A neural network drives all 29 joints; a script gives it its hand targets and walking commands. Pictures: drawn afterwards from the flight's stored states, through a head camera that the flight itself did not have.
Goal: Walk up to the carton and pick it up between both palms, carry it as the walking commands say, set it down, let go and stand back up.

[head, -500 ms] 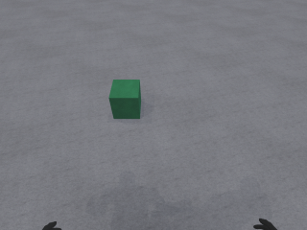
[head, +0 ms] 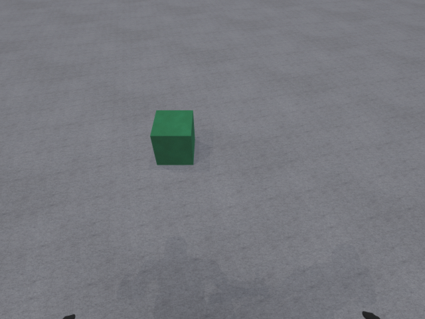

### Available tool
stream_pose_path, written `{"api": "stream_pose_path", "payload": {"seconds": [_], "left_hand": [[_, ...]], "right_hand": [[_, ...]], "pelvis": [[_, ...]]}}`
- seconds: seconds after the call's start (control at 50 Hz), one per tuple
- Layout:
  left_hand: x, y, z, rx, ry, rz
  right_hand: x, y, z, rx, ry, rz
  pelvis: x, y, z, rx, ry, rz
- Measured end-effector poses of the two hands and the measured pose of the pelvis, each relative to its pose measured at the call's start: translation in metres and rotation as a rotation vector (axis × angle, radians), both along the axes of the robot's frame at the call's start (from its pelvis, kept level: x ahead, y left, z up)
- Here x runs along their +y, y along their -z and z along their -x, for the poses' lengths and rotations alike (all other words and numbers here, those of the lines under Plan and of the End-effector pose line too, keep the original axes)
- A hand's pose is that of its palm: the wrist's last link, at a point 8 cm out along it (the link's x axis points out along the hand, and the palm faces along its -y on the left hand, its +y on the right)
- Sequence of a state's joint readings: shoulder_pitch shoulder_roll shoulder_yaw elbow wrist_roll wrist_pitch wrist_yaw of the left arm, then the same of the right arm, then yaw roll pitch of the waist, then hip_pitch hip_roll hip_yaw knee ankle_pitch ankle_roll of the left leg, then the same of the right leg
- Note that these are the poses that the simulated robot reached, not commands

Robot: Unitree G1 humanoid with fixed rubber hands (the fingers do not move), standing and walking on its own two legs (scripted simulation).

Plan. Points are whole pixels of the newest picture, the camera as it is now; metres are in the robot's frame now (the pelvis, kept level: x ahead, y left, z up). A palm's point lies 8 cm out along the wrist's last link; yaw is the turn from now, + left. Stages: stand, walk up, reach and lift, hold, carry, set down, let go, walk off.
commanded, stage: stand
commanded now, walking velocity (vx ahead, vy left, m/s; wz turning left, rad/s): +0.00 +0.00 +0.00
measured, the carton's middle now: (174, 137) +1.28 +0.25 -0.65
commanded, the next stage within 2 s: walk up in 0.06 s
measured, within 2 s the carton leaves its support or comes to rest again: neither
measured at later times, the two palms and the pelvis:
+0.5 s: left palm out of the picture +0.07 +0.41 -0.09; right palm (372, 305) +0.18 -0.29 -0.08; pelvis +0.04 +0.04 -0.01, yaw +3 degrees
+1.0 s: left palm (18, 242) +0.30 +0.44 -0.06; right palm (320, 246) +0.31 -0.24 -0.11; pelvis +0.22 +0.08 -0.02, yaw +2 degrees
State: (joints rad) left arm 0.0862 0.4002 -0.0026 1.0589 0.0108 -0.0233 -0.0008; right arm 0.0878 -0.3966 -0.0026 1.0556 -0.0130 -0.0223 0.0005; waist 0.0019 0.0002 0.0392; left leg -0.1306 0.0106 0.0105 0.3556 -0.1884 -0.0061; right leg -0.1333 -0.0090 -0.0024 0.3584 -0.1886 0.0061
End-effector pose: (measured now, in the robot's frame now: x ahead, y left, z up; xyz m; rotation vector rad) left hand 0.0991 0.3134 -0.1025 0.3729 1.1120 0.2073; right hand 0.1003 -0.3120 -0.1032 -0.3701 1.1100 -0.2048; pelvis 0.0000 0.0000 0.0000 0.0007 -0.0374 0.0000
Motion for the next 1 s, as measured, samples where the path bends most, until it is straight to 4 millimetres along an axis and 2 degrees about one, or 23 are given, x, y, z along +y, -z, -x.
{"api": "stream_pose_path", "payload": {"seconds": [0.28, 0.34, 0.42, 0.5, 0.54, 0.58, 0.68, 0.8, 0.84, 0.88, 0.94, 1.0], "left_hand": [[0.003, -0.004, -0.005, -0.029, -0.002, 0.001], [0.022, -0.008, 0.005, -0.062, -0.018, -0.03], [0.061, -0.017, 0.029, -0.032, -0.064, -0.091], [0.101, -0.016, 0.028, -0.012, -0.077, -0.12], [0.117, -0.008, 0.016, -0.004, -0.065, -0.124], [0.12, -0.003, -0.006, -0.011, -0.039, -0.115], [0.109, -0.006, -0.071, -0.057, 0.043, -0.057], [0.098, -0.021, -0.148, -0.111, 0.11, -0.049], [0.098, -0.025, -0.174, -0.147, 0.123, -0.071], [0.101, -0.029, -0.192, -0.186, 0.117, -0.104], [0.111, -0.038, -0.2, -0.199, 0.077, -0.131], [0.123, -0.045, -0.2, -0.173, 0.042, -0.151]], "right_hand": [[-0.003, -0.002, -0.005, -0.01, -0.009, -0.004], [-0.006, -0.007, -0.019, -0.044, -0.044, 0.003], [0.0, -0.019, -0.049, -0.08, -0.095, 0.013], [0.018, -0.025, -0.078, -0.096, -0.132, 0.027], [0.025, -0.022, -0.086, -0.118, -0.131, 0.052], [0.031, -0.02, -0.083, -0.126, -0.102, 0.063], [0.043, -0.021, -0.071, -0.088, -0.02, 0.053], [0.045, -0.01, -0.083, -0.044, 0.01, 0.02], [0.043, 0.0, -0.096, -0.032, 0.008, 0.01], [0.046, 0.01, -0.116, -0.023, -0.009, 0.0], [0.058, 0.014, -0.161, -0.041, -0.057, -0.019], [0.071, 0.008, -0.21, -0.073, -0.113, -0.031]], "pelvis": [[0.0, 0.001, -0.005, 0.007, -0.003, 0.002], [0.005, 0.005, -0.011, 0.014, -0.019, 0.011], [0.02, 0.006, -0.024, 0.013, -0.039, 0.025], [0.042, 0.013, -0.044, 0.002, -0.05, 0.02], [0.056, 0.022, -0.055, -0.004, -0.04, 0.009], [0.064, 0.024, -0.064, -0.005, -0.029, 0.003], [0.074, 0.015, -0.096, -0.004, -0.016, -0.01], [0.077, 0.013, -0.143, 0.001, -0.006, -0.007], [0.074, 0.019, -0.162, 0.001, -0.01, -0.006], [0.072, 0.026, -0.178, 0.001, -0.017, 0.005], [0.076, 0.024, -0.201, 0.004, -0.03, 0.017], [0.083, 0.018, -0.224, 0.009, -0.04, 0.023]]}}
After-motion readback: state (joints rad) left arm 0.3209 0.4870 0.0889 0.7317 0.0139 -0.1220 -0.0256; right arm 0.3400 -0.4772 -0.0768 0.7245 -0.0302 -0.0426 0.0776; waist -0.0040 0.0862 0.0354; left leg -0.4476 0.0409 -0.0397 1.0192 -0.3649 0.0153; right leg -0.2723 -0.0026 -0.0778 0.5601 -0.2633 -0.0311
